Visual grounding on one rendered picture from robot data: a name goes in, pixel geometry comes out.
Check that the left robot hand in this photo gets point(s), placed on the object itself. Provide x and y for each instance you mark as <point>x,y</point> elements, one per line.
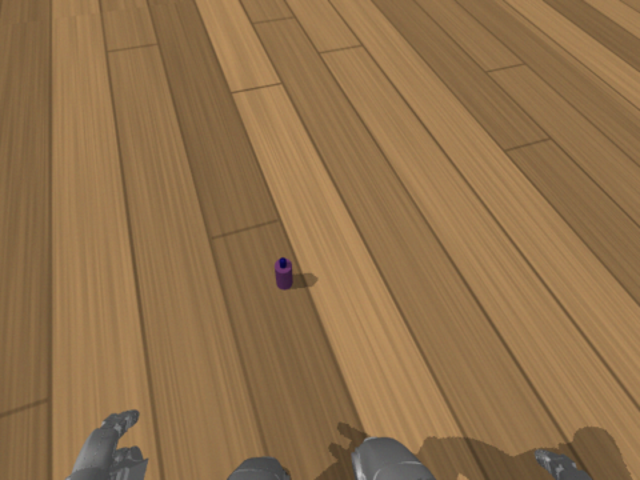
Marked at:
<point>99,449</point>

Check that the right robot hand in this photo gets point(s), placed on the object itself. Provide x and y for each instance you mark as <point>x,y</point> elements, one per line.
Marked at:
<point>560,466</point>

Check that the bottle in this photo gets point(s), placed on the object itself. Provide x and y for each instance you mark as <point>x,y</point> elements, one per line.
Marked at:
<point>283,272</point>

